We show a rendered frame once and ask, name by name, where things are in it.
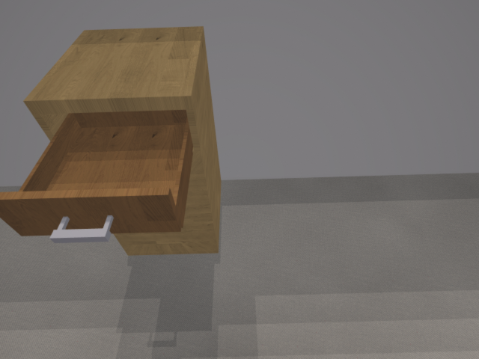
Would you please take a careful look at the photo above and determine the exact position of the cabinet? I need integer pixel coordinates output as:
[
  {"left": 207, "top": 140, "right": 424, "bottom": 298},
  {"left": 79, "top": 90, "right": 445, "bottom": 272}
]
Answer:
[{"left": 23, "top": 26, "right": 221, "bottom": 256}]

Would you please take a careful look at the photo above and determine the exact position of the handle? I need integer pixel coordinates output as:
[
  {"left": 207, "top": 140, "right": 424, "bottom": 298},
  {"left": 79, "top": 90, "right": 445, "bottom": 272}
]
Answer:
[{"left": 50, "top": 215, "right": 114, "bottom": 243}]

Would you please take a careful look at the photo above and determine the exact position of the drawer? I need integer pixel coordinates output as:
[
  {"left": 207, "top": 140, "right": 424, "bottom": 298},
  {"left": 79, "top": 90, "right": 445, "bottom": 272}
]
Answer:
[{"left": 0, "top": 110, "right": 193, "bottom": 236}]

